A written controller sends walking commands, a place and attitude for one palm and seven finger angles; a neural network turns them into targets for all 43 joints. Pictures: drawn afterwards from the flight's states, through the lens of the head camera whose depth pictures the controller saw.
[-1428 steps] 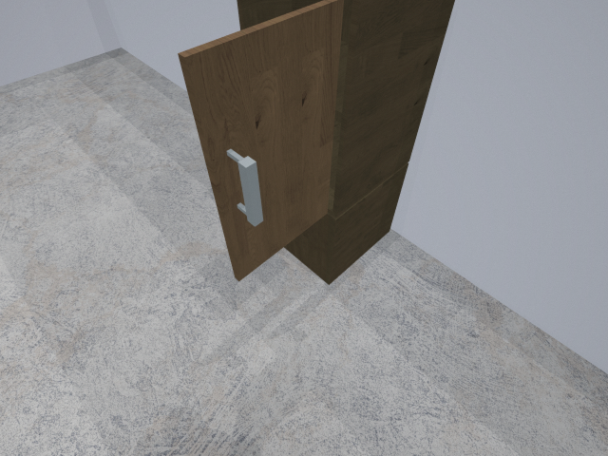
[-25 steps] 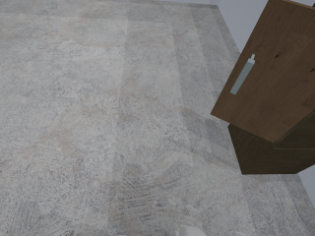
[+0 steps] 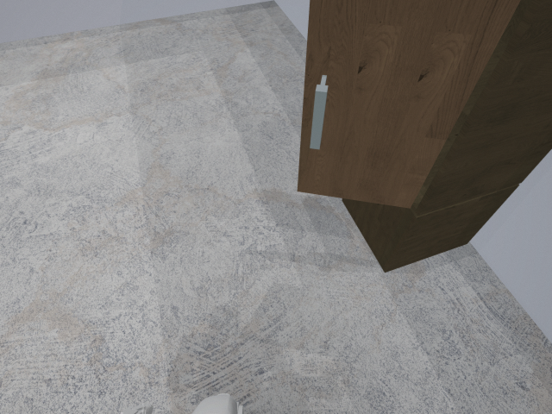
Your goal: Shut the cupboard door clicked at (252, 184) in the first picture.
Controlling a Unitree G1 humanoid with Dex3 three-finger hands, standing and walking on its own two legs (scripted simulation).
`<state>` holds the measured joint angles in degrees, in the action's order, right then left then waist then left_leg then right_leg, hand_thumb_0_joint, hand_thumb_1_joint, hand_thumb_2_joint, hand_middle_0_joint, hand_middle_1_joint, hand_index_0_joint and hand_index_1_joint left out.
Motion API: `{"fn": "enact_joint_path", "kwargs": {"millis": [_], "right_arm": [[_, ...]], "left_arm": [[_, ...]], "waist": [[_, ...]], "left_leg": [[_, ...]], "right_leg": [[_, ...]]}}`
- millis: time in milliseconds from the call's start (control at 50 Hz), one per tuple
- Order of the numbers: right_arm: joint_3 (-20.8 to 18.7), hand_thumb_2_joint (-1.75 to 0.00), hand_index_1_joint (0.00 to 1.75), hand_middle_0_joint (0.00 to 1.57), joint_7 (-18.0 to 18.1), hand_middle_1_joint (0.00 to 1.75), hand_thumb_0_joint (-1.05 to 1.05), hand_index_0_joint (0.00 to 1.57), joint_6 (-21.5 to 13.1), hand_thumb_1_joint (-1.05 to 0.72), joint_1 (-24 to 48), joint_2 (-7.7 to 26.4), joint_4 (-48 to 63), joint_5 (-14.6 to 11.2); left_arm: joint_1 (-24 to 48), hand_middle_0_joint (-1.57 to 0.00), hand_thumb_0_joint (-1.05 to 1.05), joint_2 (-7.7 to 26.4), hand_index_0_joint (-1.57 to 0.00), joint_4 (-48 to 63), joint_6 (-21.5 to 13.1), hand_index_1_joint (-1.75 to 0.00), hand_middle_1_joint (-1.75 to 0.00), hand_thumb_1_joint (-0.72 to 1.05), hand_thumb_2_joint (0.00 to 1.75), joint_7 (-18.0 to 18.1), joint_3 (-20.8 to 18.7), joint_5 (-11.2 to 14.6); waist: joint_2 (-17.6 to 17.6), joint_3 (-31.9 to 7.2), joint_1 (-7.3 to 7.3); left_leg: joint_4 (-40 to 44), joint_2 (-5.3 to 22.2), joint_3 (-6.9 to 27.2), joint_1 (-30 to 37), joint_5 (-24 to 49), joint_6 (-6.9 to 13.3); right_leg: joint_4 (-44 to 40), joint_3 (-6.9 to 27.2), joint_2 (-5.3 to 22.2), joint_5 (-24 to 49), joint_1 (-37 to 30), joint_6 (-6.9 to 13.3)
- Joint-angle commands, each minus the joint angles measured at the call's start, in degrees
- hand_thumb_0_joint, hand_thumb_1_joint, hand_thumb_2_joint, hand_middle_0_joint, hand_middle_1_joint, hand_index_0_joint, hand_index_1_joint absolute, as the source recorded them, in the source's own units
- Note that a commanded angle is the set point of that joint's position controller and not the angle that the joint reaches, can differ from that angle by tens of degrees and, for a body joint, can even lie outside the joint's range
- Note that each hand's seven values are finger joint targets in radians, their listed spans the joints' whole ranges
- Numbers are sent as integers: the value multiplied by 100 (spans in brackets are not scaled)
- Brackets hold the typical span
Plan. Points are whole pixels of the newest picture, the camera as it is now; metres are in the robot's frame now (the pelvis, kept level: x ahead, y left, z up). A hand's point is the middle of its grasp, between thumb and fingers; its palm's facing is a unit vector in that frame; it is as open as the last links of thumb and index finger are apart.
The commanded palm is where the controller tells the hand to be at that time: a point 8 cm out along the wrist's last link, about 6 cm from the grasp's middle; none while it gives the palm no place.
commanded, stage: turn to face it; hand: left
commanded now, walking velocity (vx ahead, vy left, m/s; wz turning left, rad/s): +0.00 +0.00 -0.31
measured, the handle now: (319, 113) +0.73 -0.06 -0.02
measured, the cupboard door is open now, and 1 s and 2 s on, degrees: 59 59 59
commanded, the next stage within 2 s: take the last steps up to it in 0.20 s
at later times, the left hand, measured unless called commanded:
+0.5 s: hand (169, 409) +0.15 +0.19 -0.16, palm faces -0.19 -0.96 -0.22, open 7.4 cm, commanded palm none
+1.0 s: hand (210, 361) +0.23 +0.14 -0.19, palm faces -0.25 -0.96 -0.14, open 7.4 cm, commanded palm none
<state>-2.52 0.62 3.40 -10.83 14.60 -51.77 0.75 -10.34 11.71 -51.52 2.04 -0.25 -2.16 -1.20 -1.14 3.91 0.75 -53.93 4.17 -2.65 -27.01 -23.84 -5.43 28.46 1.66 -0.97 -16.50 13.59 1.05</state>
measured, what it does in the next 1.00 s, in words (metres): walks ahead, turning right: left foot, then right foot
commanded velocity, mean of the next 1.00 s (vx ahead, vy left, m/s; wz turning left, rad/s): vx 0.19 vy -0.09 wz -0.18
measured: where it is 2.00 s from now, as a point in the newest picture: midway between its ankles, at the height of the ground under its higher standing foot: (313, 407)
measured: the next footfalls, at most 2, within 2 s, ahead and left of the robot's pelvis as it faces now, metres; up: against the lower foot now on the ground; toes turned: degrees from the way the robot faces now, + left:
left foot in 0.12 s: +0.07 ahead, +0.13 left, +0.00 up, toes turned +1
right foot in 0.50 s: +0.01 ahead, -0.11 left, +0.00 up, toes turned -14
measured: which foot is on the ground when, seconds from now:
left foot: up 0.00-0.10, down 0.12-0.50, up 0.52-0.82, down 0.84-1.00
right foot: down 0.00-0.12, up 0.14-0.48, down 0.50-0.86, up 0.88-1.00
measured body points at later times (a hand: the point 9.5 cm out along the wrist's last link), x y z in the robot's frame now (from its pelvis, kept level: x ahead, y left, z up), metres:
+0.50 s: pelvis +0.03 +0.00 +0.00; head +0.05 -0.01 +0.44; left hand +0.16 +0.24 -0.14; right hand -0.01 -0.25 -0.16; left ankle +0.03 +0.13 -0.74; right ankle -0.03 -0.10 -0.73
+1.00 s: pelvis +0.17 -0.04 +0.00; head +0.20 -0.02 +0.44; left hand +0.24 +0.19 -0.17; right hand +0.15 -0.28 -0.14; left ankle +0.21 +0.05 -0.74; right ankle +0.07 -0.15 -0.65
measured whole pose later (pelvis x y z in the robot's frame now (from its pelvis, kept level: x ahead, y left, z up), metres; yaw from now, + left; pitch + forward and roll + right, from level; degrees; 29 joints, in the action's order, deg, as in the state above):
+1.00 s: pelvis +0.17 -0.04 +0.00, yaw -16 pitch +0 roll -1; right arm -0.8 1.5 -2.7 -13.7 9.3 -55.8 2.3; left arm -14.4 11.8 -61.1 1.8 -1.8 -3.4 -1.8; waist 2.5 4.1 0.4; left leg -32.0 5.0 -10.6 -16.2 -15.4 1.7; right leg 67.2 -0.8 0.8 -20.7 25.0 1.2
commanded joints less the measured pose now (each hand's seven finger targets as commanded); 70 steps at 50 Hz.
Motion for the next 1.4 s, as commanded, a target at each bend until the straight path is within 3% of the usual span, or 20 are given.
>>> {"fn": "enact_joint_path", "kwargs": {"millis": [0, 60, 100, 120, 280, 440, 460, 480, 500, 580, 780, 800, 840, 900, 1060, 1200, 1240, 1260, 1300, 1380], "right_arm": [[-79, -90, 30, 20, 71, 30, 0, 20, -217, -90, 9, 371, 433, -37], [-77, -90, 30, 20, 112, 30, 0, 20, -330, -90, -626, 490, 205, -22], [-195, -90, 30, 20, 145, 30, 0, 20, -362, -90, -827, 1303, 250, 92], [-169, -90, 30, 20, 193, 30, 0, 20, -365, -90, -798, 1269, 237, 120], [-97, -90, 30, 20, 206, 30, 0, 20, -348, -90, -526, 792, 69, 108], [-264, -90, 30, 20, 96, 30, 0, 20, -329, -90, -422, 1024, -171, 127], [-234, -90, 30, 20, 78, 30, 0, 20, -350, -90, -334, 812, -132, 90], [-113, -90, 30, 20, 51, 30, 0, 20, -373, -90, -31, 366, 95, 20], [-97, -90, 30, 20, 27, 30, 0, 20, -352, -90, 553, 473, 356, 70], [-153, -90, 30, 20, -38, 30, 0, 20, -380, -90, 155, 445, 32, 119], [-74, -90, 30, 20, 8, 30, 0, 20, -579, -90, -492, 269, -203, 107], [-142, -90, 30, 20, 58, 30, 0, 20, -625, -90, -1265, 515, -453, 142], [-295, -90, 30, 20, 163, 30, 0, 20, -597, -90, -2319, 1471, -665, 212], [-133, -90, 30, 20, 206, 30, 0, 20, -597, -90, -1207, 790, -409, 153], [-137, -90, 30, 20, 102, 30, 0, 20, -633, -90, -972, 495, -491, 126], [-183, -90, 30, 20, 61, 30, 0, 20, -474, -90, -920, 433, -614, 97], [-17, -90, 30, 20, -1, 30, 0, 20, -471, -90, -1274, -217, -636, -11], [-18, -90, 30, 20, 51, 30, 0, 20, -380, -90, -1427, -127, -616, -83], [-44, -90, 30, 20, 133, 30, 0, 20, -245, -90, -1301, -27, -645, -124], [-85, -90, 30, 20, 97, 30, 0, 20, -92, -90, -697, 49, -556, -67]], "left_arm": [[-41, -20, 0, 1315, -20, 324, -95, -30, -30, 90, 90, 86, -418, -26], [157, -20, 0, 1087, -20, 326, -51, -30, -30, 90, 90, 84, -381, 44], [-254, -20, 0, 592, -20, 410, -6, -30, -30, 90, 90, 34, -273, 93], [-48, -20, 0, 727, -20, 432, 30, -30, -30, 90, 90, 48, -271, 38], [138, -20, 0, 426, -20, 181, 102, -30, -30, 90, 90, -70, -230, 29], [-305, -20, 0, 562, -20, -71, -2, -30, -30, 90, 90, -263, -300, -37], [-672, -20, 0, 844, -20, -187, -59, -30, -30, 90, 90, -225, -367, -62], [-1085, -20, 0, 1363, -20, -310, -113, -30, -30, 90, 90, -139, -462, -96], [-1262, -20, 0, 1506, -20, -305, -102, -30, -30, 90, 90, -86, -450, -19], [-492, -20, 0, 819, -20, -228, -297, -30, -30, 90, 90, 5, -278, -24], [-694, -20, 0, 851, -20, -706, -388, -30, -30, 90, 90, -16, -248, 43], [-664, -20, 0, 723, -20, -664, -386, -30, -30, 90, 90, -15, -233, 71], [-750, -20, 0, 473, -20, -398, -365, -30, -30, 90, 90, -71, -139, 52], [-167, -20, 0, 433, -20, -396, -249, -30, -30, 90, 90, -144, -233, -60], [-135, -20, 0, 87, -20, -363, -86, -30, -30, 90, 90, -191, -161, -38], [-333, -20, 0, 256, -20, -397, -262, -30, -30, 90, 90, -111, -153, -31], [-998, -20, 0, 1029, -20, -657, -429, -30, -30, 90, 90, 73, -243, -51], [-1067, -20, 0, 1204, -20, -662, -435, -30, -30, 90, 90, 90, -202, 1], [-619, -20, 0, 1080, -20, -603, -408, -30, -30, 90, 90, 225, -215, -3], [-259, -20, 0, 979, -20, -412, -246, -30, -30, 90, 90, 309, -263, -20]], "waist": [[1016, -654, -84], [607, -777, 201], [-1605, -940, 130], [-1526, -745, 201], [-914, -700, 65], [-411, -360, -161], [330, -388, -353], [1870, -265, -590], [1431, 54, -777], [952, 308, -93], [540, -280, 301], [129, -736, 597], [-1636, -1301, 806], [-722, 91, 332], [-602, -3, 19], [-571, -315, -179], [1277, -1010, -348], [1070, -1258, -273], [1980, -1409, -205], [923, -1015, -236]], "left_leg": [[1127, -161, 17, 309, 110, 90], [2968, -51, 105, 1818, 1551, 209], [3525, 2065, 2149, 2350, 3078, 1296], [3600, 2209, 2319, 2026, 3231, 1590], [3335, 1348, 531, 2099, 3791, 1397], [3269, 1330, 393, 793, -518, 924], [2464, 921, -54, 78, -784, 686], [867, 17, -874, -1141, -1309, 307], [-236, -84, -259, -1474, -1337, 352], [-786, 267, 24, -1290, 20, 263], [2234, -207, -728, 1092, 1163, 399], [2642, 77, -313, 2397, 1606, 512], [3697, 2662, 3146, 3729, 1636, 1668], [4243, 2175, 2094, 1644, 686, 1355], [4284, 1390, -46, 1507, 1818, 1200], [2926, 1016, -424, 1437, 2273, 869], [1416, 22, -785, 243, 9, 314], [741, -77, -338, 730, -1382, 310], [-93, -52, 105, 336, -1359, 280], [-900, -253, 302, 93, -745, 211]], "right_leg": [[-547, 1412, 1392, 2903, -497, 981], [78, 1159, 903, 2048, 285, 430], [1940, -19, -156, -1730, 1363, -166], [2919, 169, -61, -2043, 1477, -201], [2355, -263, 169, -1082, 1043, -318], [-301, -706, -32, -224, -748, -38], [-1030, -109, 409, -765, -1506, 153], [-1885, 1927, 1719, -1604, -1987, 783], [-2173, 2425, 2196, -1674, -1370, 1266], [-1846, 1115, 1508, -286, -788, 1221], [-325, 260, 947, 2795, -804, 829], [749, 75, 726, 2590, -190, 603], [3767, -204, -192, -1799, 1921, 174], [4494, 205, 517, -607, 2196, 56], [2259, -388, 628, 538, 1639, -224], [38, -815, 223, 1147, -193, -188], [-479, 911, 1837, 4366, -2007, 241], [-560, 958, 2439, 5540, -1591, 702], [-225, 1014, 2352, 6832, -1684, 1022], [-409, 600, 2272, 5843, -994, 1036]]}}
